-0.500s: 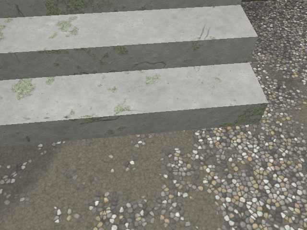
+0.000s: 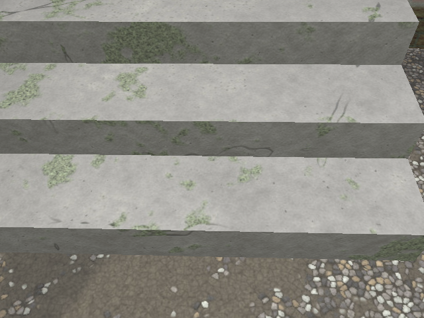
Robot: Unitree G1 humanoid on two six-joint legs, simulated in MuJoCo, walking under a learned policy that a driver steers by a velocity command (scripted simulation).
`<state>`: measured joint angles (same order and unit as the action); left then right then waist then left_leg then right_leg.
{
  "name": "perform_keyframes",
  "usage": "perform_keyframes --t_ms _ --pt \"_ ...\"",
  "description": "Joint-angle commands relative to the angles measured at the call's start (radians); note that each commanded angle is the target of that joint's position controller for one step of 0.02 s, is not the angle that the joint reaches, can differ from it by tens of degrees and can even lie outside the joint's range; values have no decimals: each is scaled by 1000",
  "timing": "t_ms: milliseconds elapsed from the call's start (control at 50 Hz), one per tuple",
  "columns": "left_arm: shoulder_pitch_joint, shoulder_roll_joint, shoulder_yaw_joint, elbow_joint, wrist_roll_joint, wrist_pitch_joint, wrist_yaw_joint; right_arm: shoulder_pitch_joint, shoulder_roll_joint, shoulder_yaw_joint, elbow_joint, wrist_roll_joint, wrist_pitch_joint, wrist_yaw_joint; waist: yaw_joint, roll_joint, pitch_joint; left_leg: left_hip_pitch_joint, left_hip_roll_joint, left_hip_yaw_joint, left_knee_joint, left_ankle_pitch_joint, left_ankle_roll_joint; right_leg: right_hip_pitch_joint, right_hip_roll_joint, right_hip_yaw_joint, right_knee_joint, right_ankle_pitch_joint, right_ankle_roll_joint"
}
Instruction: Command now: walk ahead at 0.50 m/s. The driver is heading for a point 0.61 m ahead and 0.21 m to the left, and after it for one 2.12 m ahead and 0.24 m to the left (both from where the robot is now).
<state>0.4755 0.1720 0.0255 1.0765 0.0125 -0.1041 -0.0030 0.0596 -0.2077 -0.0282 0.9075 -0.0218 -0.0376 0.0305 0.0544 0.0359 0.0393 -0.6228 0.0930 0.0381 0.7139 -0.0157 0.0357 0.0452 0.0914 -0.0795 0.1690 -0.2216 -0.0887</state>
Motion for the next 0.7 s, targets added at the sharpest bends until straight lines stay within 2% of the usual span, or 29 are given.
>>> perform_keyframes --t_ms 20,60,100,120,140,160,180,200,220,240,260,280,300,320,360,420,480,540,560,580,620,640,660,680,700 --pt "69 132 20 -12 5 -8 9 -122 -51 -4 -81 4 -16 1 3 -104 74 -12 -29 30 -87 14 12 -3 -288 132 -37 411 -104" --pt "73 142 24 -1 11 -4 15 -142 -61 -7 -95 2 -23 1 -2 -103 81 -9 -38 30 -129 -45 34 59 -315 136 0 479 -106" --pt "48 154 28 3 14 -1 20 -96 -70 -14 -88 1 -33 -4 -35 -106 57 89 -73 48 -177 -127 66 81 -321 116 89 674 -90" --pt "35 163 30 4 15 1 21 -16 -81 -22 -63 0 -39 -11 -69 -112 13 199 -107 63 -201 -159 84 77 -314 103 187 808 -78" --pt "18 165 30 3 11 5 19 137 -97 -34 -10 -6 -48 -20 -133 -90 -65 383 -135 77 -263 -130 109 38 -281 73 358 848 -61" --pt "-2 148 21 -18 3 4 17 322 -152 -54 41 -26 -60 -33 -199 -52 -174 653 -25 -40 -259 -149 154 -144 -243 51 592 644 -44" --pt "90 51 -1 -47 -43 2 8 450 -257 -83 55 -48 -60 -40 -187 159 -322 960 285 -502 -316 -231 290 -505 -83 -31 998 121 10" --pt "59 129 24 -33 -14 2 7 394 -232 -82 58 -9 -43 -30 -164 105 -320 915 320 -697 -437 -241 309 -630 -35 88 1133 -277 -5" --pt "-30 136 31 -59 -2 5 4 271 -191 -69 40 12 -41 -25 -111 50 -160 767 278 -531 -456 -292 274 -683 -108 121 1136 -184 -14" --pt "-82 117 27 -69 3 1 -2 202 -124 -52 30 16 -47 -18 -89 0 -73 626 237 -425 -503 -240 245 -659 -144 120 1081 -108 -11" --pt "-99 97 27 -68 8 8 -4 177 -88 -41 35 16 -53 -18 -60 -5 -20 531 189 -337 -535 -177 204 -617 -171 116 1020 -71 -6" --pt "-88 84 25 -67 23 21 -8 177 -56 -30 51 18 -59 -22 -32 13 1 465 149 -267 -555 -106 176 -567 -186 112 976 -55 6" --pt "-72 66 23 -59 29 33 -14 197 -49 -25 64 16 -65 -24 -21 20 -6 443 131 -222 -561 -43 170 -535 -185 102 962 -43 16" --pt "-76 63 23 -63 31 40 -19 230 -59 -25 79 16 -72 -26 -16 20 -11 442 122 -197 -563 26 173 -535 -184 91 951 -31 24" --pt "-146 61 23 -90 34 47 -24 264 -97 -32 99 19 -83 -30 -13 17 5 450 112 -157 -587 70 178 -587 -197 73 906 26 38" --pt "-273 77 23 -127 25 48 -22 312 -98 -27 114 14 -86 -30 -37 19 29 482 91 -114 -602 125 170 -652 -204 50 779 115 63" --pt "-398 67 15 -165 14 46 -22 358 -95 -22 127 12 -85 -32 -68 29 44 521 74 -82 -598 166 156 -644 -185 26 602 176 73" --pt "-485 68 11 -194 10 42 -17 411 -103 -23 143 8 -81 -37 -97 36 47 582 82 -104 -557 231 160 -616 -156 15 477 192 73" --pt "-444 55 6 -180 7 42 -10 445 -85 -20 156 -1 -76 -43 -95 68 16 601 101 -113 -521 215 177 -579 -144 2 512 142 67" --pt "-439 50 3 -184 8 36 -4 414 -83 -19 145 -3 -74 -45 -76 53 29 565 86 -104 -477 314 165 -535 -135 13 477 133 62" --pt "-373 80 13 -168 10 19 10 377 -109 -27 133 -2 -76 -43 -43 43 -4 562 84 -126 -357 519 151 -411 -90 10 411 75 45" --pt "-268 97 22 -135 15 7 18 348 -121 -32 126 7 -76 -42 5 25 -48 568 61 -128 -236 576 138 -305 -68 7 322 92 33" --pt "-137 128 37 -97 28 -8 26 330 -120 -32 119 21 -78 -41 60 -10 -111 498 13 -108 -61 479 118 -127 -91 13 239 143 21" --pt "8 229 61 -83 54 -19 38 336 -62 -16 85 32 -81 -42 92 -119 -226 314 -51 -74 212 100 90 101 -341 258 214 198 -20" --pt "5 322 87 -80 48 -6 30 473 40 -1 80 53 -66 -51 10 -328 -278 44 -179 -11 475 -526 66 221 -575 585 151 310 -152"
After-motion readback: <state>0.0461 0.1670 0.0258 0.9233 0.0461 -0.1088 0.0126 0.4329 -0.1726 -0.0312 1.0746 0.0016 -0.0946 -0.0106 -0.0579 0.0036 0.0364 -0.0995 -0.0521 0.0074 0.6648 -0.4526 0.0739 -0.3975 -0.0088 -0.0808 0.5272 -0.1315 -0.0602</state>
